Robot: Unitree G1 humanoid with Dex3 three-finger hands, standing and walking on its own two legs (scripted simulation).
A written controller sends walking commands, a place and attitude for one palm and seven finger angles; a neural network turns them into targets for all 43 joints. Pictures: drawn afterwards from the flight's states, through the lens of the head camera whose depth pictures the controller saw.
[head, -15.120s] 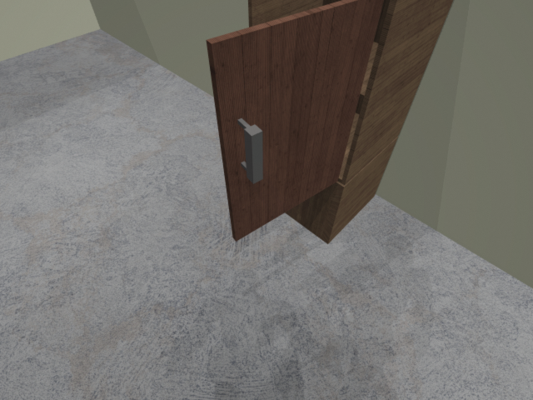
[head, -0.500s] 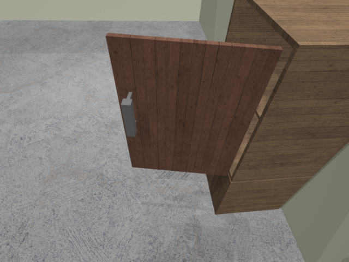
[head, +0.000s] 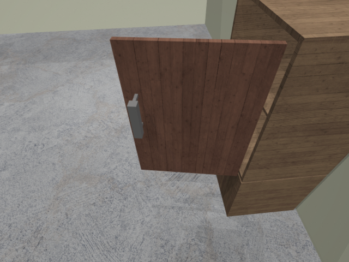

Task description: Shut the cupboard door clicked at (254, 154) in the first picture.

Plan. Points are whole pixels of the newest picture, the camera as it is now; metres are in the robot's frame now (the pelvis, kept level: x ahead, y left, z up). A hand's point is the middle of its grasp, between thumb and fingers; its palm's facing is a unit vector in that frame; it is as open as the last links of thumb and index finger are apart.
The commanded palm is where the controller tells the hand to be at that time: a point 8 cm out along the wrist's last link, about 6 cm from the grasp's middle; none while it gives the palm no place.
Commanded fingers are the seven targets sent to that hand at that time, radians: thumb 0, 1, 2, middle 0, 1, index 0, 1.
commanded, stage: look again from close up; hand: left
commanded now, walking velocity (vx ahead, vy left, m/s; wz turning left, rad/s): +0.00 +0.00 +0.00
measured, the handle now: (137, 116) +0.53 +0.15 +0.02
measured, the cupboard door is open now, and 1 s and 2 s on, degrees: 80 80 80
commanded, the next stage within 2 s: shuffle to correct the standing spot in 0.32 s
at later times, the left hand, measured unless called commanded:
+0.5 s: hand out of the picture +0.06 +0.16 -0.17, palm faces -0.02 -0.98 -0.21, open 7.3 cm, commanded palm none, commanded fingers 0.00 0.90 0.90 -0.20 -0.30 -0.20 -0.30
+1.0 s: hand out of the picture +0.06 +0.14 -0.17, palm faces -0.01 -0.98 -0.18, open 7.3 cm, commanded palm none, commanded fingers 0.00 0.90 0.90 -0.20 -0.30 -0.20 -0.30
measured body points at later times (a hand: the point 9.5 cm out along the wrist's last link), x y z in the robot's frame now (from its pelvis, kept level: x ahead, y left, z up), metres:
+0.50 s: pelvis +0.03 -0.02 +0.01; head +0.05 -0.02 +0.46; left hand +0.06 +0.21 -0.15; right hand +0.04 -0.24 -0.15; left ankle +0.02 +0.06 -0.73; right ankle +0.01 -0.14 -0.73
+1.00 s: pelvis +0.07 -0.03 +0.01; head +0.09 -0.03 +0.46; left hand +0.07 +0.19 -0.16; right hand +0.06 -0.25 -0.15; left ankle +0.02 +0.06 -0.73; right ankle +0.01 -0.14 -0.73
